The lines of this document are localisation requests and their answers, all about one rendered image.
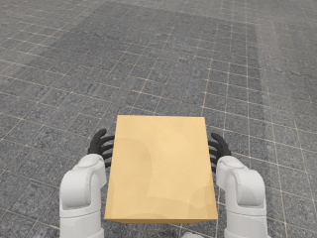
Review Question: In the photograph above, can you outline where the robot left hand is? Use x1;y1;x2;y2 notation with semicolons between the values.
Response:
87;129;115;169

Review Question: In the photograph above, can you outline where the robot left forearm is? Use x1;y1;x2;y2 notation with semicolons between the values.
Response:
59;154;107;238

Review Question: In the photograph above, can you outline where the robot right forearm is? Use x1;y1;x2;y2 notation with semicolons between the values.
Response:
216;156;271;238

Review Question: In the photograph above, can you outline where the robot right hand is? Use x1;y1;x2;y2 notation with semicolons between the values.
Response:
207;132;232;174

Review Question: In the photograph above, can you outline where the carton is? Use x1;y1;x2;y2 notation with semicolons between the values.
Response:
104;115;218;224

